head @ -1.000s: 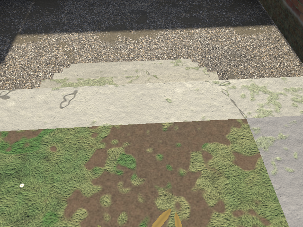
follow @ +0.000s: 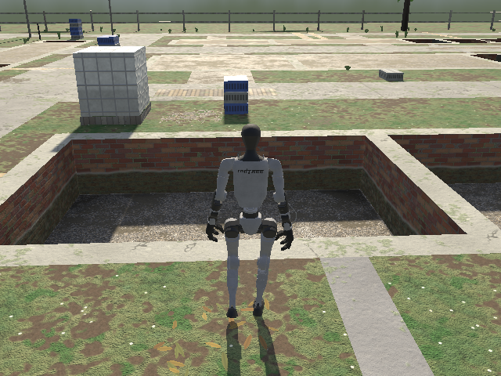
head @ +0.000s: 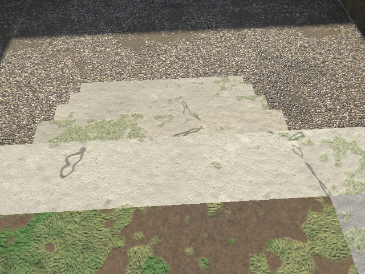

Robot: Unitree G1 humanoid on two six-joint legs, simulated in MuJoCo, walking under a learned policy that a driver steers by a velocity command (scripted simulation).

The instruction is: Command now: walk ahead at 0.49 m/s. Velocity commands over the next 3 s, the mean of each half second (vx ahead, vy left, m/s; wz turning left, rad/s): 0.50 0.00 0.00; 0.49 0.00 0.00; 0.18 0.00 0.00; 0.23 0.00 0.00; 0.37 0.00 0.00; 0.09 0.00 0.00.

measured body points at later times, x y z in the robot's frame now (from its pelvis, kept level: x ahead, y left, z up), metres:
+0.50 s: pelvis +0.29 +0.04 -0.01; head +0.33 +0.05 +0.44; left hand +0.23 +0.27 -0.16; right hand +0.44 -0.19 -0.13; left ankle +0.38 +0.10 -0.73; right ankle +0.10 -0.06 -0.65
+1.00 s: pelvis +0.56 +0.01 -0.01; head +0.60 +0.01 +0.44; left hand +0.76 +0.22 -0.12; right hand +0.46 -0.21 -0.16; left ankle +0.38 +0.10 -0.73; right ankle +0.68 -0.06 -0.74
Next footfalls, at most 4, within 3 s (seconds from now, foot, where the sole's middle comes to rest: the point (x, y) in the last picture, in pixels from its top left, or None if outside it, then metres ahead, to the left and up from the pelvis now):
0.42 left None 0.42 0.11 -0.77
1.00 right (207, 206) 0.72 -0.07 -0.77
1.44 left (161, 203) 0.74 0.12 -0.77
2.02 left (154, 176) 0.87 0.15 -0.77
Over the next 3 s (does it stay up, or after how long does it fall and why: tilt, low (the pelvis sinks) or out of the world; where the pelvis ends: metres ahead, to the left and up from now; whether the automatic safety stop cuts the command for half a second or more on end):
stays up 1.09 0.13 -0.10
